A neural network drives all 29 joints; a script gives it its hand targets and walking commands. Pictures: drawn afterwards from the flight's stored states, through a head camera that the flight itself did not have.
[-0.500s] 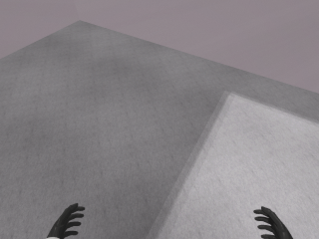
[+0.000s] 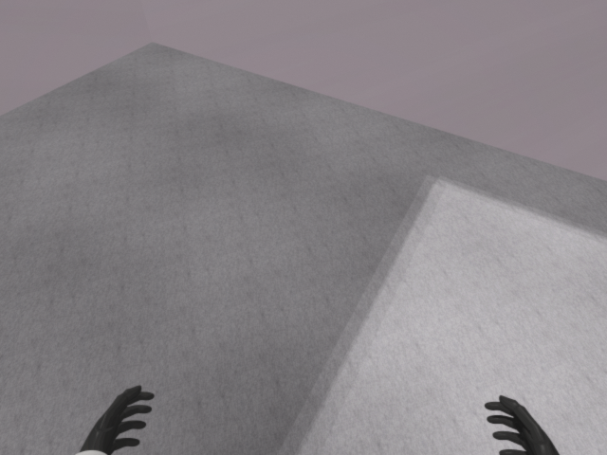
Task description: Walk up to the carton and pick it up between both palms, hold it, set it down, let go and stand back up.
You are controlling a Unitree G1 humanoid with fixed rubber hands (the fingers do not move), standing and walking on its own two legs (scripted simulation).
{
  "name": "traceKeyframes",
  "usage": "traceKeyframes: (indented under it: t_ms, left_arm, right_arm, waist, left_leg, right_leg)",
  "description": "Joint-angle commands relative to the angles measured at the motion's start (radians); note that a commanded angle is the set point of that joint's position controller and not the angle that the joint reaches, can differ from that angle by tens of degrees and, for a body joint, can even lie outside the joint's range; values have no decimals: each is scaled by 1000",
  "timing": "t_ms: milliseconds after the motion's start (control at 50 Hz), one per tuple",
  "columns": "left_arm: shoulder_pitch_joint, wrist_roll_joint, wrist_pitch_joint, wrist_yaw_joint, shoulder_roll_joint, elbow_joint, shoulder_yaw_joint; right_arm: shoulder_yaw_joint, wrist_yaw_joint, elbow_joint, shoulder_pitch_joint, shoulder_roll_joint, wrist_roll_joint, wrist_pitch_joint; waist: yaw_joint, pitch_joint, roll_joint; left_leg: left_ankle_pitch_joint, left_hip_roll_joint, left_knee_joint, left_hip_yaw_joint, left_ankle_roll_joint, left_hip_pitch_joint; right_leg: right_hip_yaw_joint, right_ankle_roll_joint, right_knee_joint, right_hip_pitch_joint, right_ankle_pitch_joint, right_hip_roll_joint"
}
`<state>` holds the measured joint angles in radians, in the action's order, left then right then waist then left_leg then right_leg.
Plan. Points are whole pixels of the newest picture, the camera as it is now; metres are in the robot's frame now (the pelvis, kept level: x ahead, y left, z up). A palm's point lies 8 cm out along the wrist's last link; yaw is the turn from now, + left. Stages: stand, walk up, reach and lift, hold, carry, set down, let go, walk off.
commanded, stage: stand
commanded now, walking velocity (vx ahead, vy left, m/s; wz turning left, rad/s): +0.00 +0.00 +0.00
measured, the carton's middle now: out of the picture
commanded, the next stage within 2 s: walk up in 1.56 s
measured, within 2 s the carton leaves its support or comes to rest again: neither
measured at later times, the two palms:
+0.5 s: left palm out of the picture +0.14 +0.27 -0.07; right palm out of the picture +0.13 -0.30 -0.06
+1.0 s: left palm out of the picture +0.13 +0.27 -0.07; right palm out of the picture +0.12 -0.30 -0.07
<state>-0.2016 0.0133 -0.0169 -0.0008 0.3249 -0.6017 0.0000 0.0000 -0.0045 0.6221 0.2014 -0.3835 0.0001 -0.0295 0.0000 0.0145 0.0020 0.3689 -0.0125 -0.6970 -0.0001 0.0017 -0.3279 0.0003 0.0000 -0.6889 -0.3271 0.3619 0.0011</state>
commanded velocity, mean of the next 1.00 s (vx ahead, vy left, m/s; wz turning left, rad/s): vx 0.00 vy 0.00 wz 0.00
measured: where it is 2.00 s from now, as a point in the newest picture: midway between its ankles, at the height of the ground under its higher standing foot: outside the picture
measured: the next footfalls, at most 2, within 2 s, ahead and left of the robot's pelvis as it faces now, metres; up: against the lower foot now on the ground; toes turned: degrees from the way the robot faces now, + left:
none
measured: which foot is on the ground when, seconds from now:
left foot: down 0.00-1.00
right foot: down 0.00-1.00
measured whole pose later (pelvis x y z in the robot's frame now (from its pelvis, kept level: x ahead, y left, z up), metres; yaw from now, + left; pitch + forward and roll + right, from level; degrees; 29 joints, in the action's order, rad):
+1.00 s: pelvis -0.02 +0.00 +0.00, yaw +0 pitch -2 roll +0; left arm -0.20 0.01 -0.02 0.00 0.35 -0.61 0.00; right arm 0.00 0.01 0.71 0.20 -0.40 0.00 -0.04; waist 0.00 0.01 0.01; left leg 0.34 -0.01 -0.69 0.00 0.00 -0.32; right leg 0.00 0.00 -0.69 -0.32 0.34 0.00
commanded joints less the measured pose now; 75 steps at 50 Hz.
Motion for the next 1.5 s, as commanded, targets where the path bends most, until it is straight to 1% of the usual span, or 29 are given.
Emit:
traceKeyframes:
  t_ms: [0, 40, 60, 80, 100, 120, 140, 220, 260, 280, 360, 420, 560, 600, 640, 680, 760, 780, 860, 940, 980, 1040, 1080, 1220, 1260, 1320, 1380, 1460, 1480]
  left_arm:
    - [25, 10, -41, -9, 222, -5, 73]
    - [65, 12, -38, -6, 195, 16, 64]
    - [71, 12, -37, -11, 199, 26, 68]
    - [65, 17, -32, -8, 206, 14, 67]
    - [33, 6, -37, -8, 210, -2, 68]
    - [68, 0, -32, -11, 215, 3, 61]
    - [49, 10, -38, -9, 223, 8, 73]
    - [63, 3, -39, -13, 230, 5, 61]
    - [60, -2, -43, -3, 214, 10, 69]
    - [73, 7, -48, -3, 197, 19, 57]
    - [42, 9, -38, -14, 230, -18, 70]
    - [71, -5, -47, -12, 222, -6, 60]
    - [65, 5, -34, -6, 234, -29, 64]
    - [32, 4, -30, -11, 252, -25, 76]
    - [73, 9, -35, -12, 243, -18, 67]
    - [56, -4, -42, 0, 211, -22, 55]
    - [82, 15, -32, -4, 264, -30, 82]
    - [43, 4, -32, -4, 252, -33, 75]
    - [29, -4, -41, 4, 203, -41, 58]
    - [53, -3, -37, -4, 227, -28, 55]
    - [57, -1, -40, -6, 260, -49, 72]
    - [57, 11, -44, -4, 224, -47, 54]
    - [75, 5, -47, -8, 251, -58, 63]
    - [80, 3, -52, -2, 265, -54, 65]
    - [57, 7, -48, -1, 251, -61, 54]
    - [50, -17, -39, -1, 229, -65, 58]
    - [73, 4, -42, -6, 246, -76, 59]
    - [63, -4, -40, 3, 242, -85, 59]
    - [103, 7, -32, 4, 267, -67, 76]
  right_arm:
    - [79, -3, 8, -46, -186, 37, -26]
    - [78, -3, 5, -59, -193, 36, -28]
    - [80, -3, 2, -25, -194, 39, -33]
    - [84, -2, -4, -71, -194, 50, -36]
    - [86, -5, 5, -66, -214, 47, -22]
    - [85, 3, 20, -1, -194, 29, -24]
    - [82, 6, 37, -14, -201, 34, -22]
    - [58, -2, 25, -20, -147, 36, -32]
    - [78, -4, 43, -29, -208, 30, -28]
    - [71, 1, 33, -31, -176, 32, -31]
    - [81, 2, 37, -40, -198, 31, -22]
    - [70, 7, 35, -69, -197, 30, -33]
    - [61, 11, 56, -49, -179, 27, -25]
    - [70, 9, 53, -64, -208, 38, -35]
    - [68, 13, 35, -52, -178, 25, -32]
    - [74, 2, 66, -53, -212, 23, -35]
    - [74, 7, 59, -38, -190, 21, -39]
    - [67, 8, 69, -54, -216, 31, -35]
    - [70, 14, 74, -82, -192, 29, -46]
    - [67, 12, 82, -67, -208, 30, -35]
    - [48, 13, 98, -18, -177, 26, -38]
    - [67, 4, 105, -23, -204, 21, -34]
    - [63, 11, 69, -78, -171, 18, -23]
    - [69, 6, 96, -74, -213, 28, -23]
    - [62, 5, 102, -49, -170, 28, -24]
    - [73, 9, 103, -60, -230, 22, -34]
    - [58, 12, 106, -74, -179, 16, -29]
    - [52, 9, 115, -69, -195, 16, -37]
    - [51, 10, 123, -81, -178, 22, -34]
  waist:
    - [-2, -83, 21]
    - [9, -74, 22]
    - [-23, -39, -9]
    - [10, -50, 39]
    - [-3, -40, 17]
    - [-41, -66, 29]
    - [-10, -46, -11]
    - [-26, -35, 69]
    - [0, -107, 10]
    - [-38, -72, -24]
    - [0, -81, 67]
    - [-2, -83, -6]
    - [-5, -75, 46]
    - [7, -42, -19]
    - [1, 10, 53]
    - [13, -2, -22]
    - [-18, -11, 96]
    - [-2, 11, -18]
    - [22, 56, 23]
    - [2, 18, -4]
    - [-4, -13, 65]
    - [-18, -27, -13]
    - [-4, 1, 78]
    - [8, -52, -3]
    - [-13, -35, 106]
    - [14, 9, -38]
    - [-2, 32, 52]
    - [-12, 50, -41]
    - [-7, 30, 20]
  left_leg:
    - [-213, -68, 103, 76, -60, 46]
    - [-184, -72, 74, 73, -60, 41]
    - [-142, -52, 103, 75, -49, 23]
    - [-183, -62, 97, 91, -60, 11]
    - [-165, -69, 108, 99, -68, 21]
    - [-160, -72, 123, 87, -62, 76]
    - [-212, -77, 108, 91, -62, 60]
    - [-153, -69, 116, 97, -66, 34]
    - [-192, -75, 106, 78, -69, 58]
    - [-214, -84, 103, 87, -65, 79]
    - [-200, -64, 99, 72, -60, 60]
    - [-217, -77, 122, 97, -69, 38]
    - [-220, -57, 117, 75, -55, 48]
    - [-198, -75, 142, 114, -74, 14]
    - [-195, -70, 158, 114, -67, -14]
    - [-152, -73, 152, 109, -69, 3]
    - [-87, -58, 167, 82, -44, 21]
    - [-95, -58, 170, 93, -60, 21]
    - [-61, -96, 214, 163, -85, -57]
    - [-121, -67, 186, 113, -68, 21]
    - [-140, -90, 192, 124, -84, 9]
    - [-180, -70, 159, 101, -61, 70]
    - [-179, -71, 138, 97, -77, 34]
    - [-129, -76, 171, 109, -76, 61]
    - [-111, -73, 162, 99, -68, 47]
    - [-205, -69, 183, 103, -58, 29]
    - [-146, -82, 214, 111, -66, 16]
    - [-15, -89, 253, 137, -66, -13]
    - [-80, -76, 222, 112, -58, 17]
  right_leg:
    - [-83, 93, 107, 62, -213, 86]
    - [-85, 95, 116, 24, -219, 88]
    - [-94, 94, 127, 19, -177, 80]
    - [-58, 85, 123, 55, -186, 75]
    - [-138, 92, 148, 11, -152, 91]
    - [-107, 91, 128, -6, -150, 91]
    - [-93, 87, 140, 15, -180, 80]
    - [-134, 99, 140, 35, -198, 100]
    - [-111, 96, 117, 61, -226, 100]
    - [-107, 92, 111, 11, -211, 92]
    - [-74, 85, 128, 56, -231, 85]
    - [-126, 81, 133, 47, -199, 96]
    - [-74, 75, 124, 51, -157, 72]
    - [-104, 78, 116, 56, -177, 85]
    - [-107, 89, 130, 43, -176, 82]
    - [-107, 77, 142, 32, -138, 90]
    - [-129, 76, 198, 8, -35, 85]
    - [-136, 82, 196, -5, -32, 91]
    - [-111, 81, 174, 21, -47, 87]
    - [-134, 85, 194, 0, -110, 99]
    - [-129, 87, 172, 82, -147, 106]
    - [-158, 86, 206, 51, -213, 116]
    - [-114, 70, 191, 21, -205, 93]
    - [-122, 74, 184, 47, -90, 88]
    - [-124, 79, 207, 54, -159, 94]
    - [-113, 74, 179, 56, -192, 100]
    - [-125, 67, 200, 64, -127, 89]
    - [-123, 74, 199, 33, -72, 91]
    - [-137, 74, 224, 12, 4, 80]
